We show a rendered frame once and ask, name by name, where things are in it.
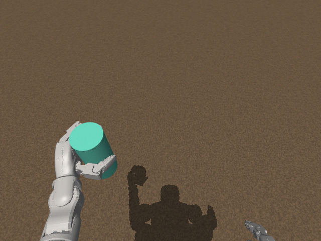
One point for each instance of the right robot hand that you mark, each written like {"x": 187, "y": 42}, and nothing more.
{"x": 259, "y": 232}

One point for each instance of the left robot arm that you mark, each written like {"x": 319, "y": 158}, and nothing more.
{"x": 65, "y": 204}

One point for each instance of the can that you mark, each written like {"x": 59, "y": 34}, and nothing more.
{"x": 90, "y": 143}

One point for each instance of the left robot hand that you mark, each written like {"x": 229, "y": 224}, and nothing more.
{"x": 67, "y": 162}

